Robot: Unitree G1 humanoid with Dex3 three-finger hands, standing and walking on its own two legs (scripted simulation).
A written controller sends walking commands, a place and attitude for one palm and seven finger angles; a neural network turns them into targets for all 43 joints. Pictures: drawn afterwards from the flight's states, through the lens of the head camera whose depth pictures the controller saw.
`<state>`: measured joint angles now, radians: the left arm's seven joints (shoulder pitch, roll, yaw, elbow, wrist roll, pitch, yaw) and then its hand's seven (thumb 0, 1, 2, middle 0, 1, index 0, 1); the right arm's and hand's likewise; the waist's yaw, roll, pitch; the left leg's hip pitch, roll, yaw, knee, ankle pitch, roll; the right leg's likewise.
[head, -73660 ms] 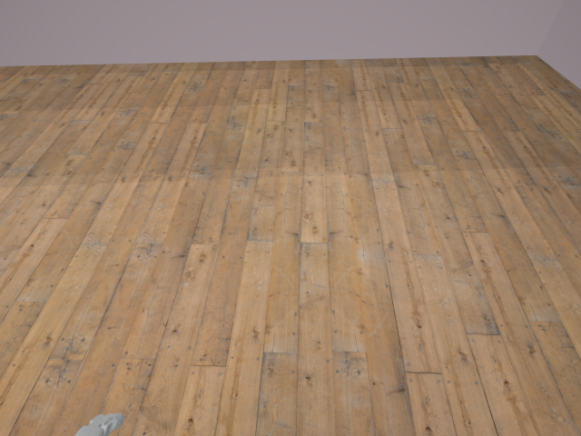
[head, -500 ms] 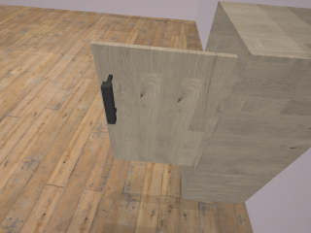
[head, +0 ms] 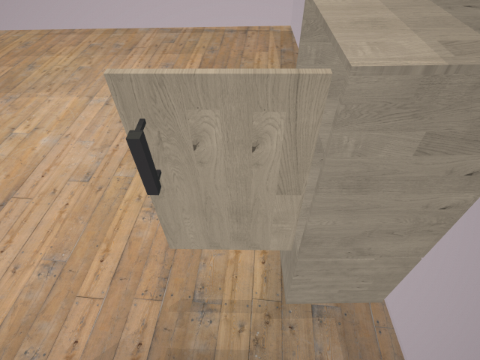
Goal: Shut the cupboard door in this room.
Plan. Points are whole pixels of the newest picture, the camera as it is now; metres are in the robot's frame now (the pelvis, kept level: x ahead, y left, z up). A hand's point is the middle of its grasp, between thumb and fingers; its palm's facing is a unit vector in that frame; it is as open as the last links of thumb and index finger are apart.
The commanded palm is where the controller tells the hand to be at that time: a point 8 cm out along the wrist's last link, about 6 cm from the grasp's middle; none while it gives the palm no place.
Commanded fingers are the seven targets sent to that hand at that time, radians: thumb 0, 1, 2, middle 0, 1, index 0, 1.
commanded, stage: look again from close up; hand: left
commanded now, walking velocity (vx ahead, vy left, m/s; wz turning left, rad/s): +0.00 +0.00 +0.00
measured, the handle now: (148, 158) +0.48 +0.21 +0.07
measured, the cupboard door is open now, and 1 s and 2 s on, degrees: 88 88 88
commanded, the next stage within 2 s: raise the hand and make a fist in 0.18 s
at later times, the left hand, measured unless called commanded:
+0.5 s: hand (131, 305) +0.21 +0.19 +0.01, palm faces +0.20 -0.97 -0.10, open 7.0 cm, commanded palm +0.10 +0.23 -0.05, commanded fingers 0.00 0.90 0.90 -0.40 -0.52 -0.40 -0.52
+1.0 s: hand (146, 354) +0.14 +0.15 -0.01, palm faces -0.19 -0.98 +0.00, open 4.7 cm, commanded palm +0.11 +0.24 +0.00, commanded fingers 0.00 0.90 0.90 -0.86 -1.02 -0.86 -1.02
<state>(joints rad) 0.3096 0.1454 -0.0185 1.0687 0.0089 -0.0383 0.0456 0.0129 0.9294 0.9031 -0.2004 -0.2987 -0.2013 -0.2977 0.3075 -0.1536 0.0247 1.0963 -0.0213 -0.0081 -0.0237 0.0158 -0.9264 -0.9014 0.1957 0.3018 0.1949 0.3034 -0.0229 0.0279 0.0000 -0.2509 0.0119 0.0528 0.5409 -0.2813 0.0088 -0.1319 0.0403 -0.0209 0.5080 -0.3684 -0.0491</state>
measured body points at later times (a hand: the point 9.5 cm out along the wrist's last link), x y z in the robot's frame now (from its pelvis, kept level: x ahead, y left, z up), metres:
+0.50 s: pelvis -0.01 +0.01 -0.02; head -0.01 -0.01 +0.43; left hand +0.19 +0.24 +0.02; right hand +0.13 -0.23 -0.13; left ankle +0.01 +0.11 -0.73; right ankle -0.06 -0.09 -0.74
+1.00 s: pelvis -0.08 +0.01 -0.08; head -0.05 +0.00 +0.37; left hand +0.15 +0.20 +0.00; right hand +0.11 -0.21 -0.15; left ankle +0.00 +0.12 -0.73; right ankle -0.06 -0.09 -0.73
